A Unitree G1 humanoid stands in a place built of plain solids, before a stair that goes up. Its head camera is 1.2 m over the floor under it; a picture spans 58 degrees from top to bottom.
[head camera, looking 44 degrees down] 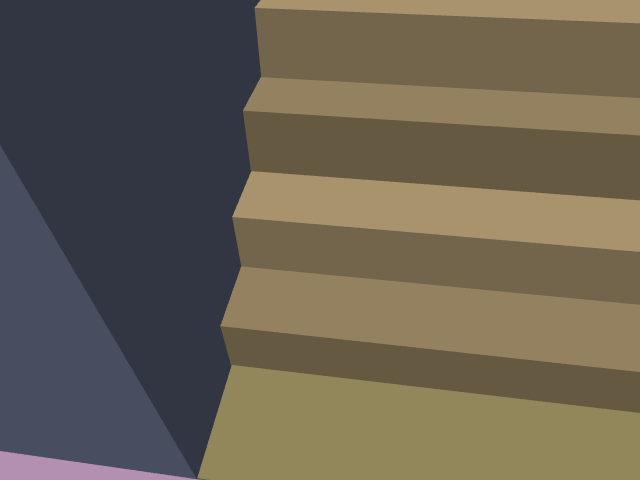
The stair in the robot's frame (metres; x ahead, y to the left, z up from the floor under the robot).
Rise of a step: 0.20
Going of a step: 0.22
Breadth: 1.30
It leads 7 degrees to the right of straight ahead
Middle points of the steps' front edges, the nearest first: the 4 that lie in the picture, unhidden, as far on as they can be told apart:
0.61 -0.37 0.21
0.83 -0.40 0.41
1.05 -0.43 0.61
1.27 -0.46 0.82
